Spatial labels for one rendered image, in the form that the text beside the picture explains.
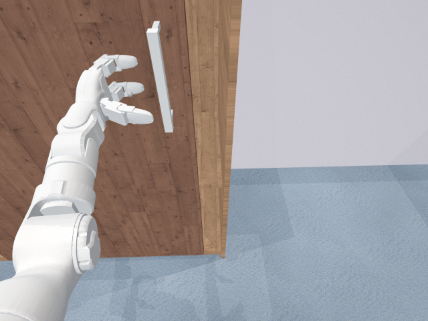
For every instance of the left robot upper arm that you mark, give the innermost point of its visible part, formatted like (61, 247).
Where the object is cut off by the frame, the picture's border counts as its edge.
(51, 254)

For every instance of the handle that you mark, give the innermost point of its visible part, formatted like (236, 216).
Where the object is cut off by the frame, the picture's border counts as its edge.
(159, 74)

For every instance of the left robot forearm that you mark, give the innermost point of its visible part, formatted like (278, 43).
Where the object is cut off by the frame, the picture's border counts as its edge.
(71, 167)

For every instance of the left robot hand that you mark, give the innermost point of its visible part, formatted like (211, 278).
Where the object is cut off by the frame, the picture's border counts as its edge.
(92, 87)

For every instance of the wardrobe door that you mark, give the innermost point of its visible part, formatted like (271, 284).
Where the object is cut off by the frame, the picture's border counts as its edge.
(147, 184)

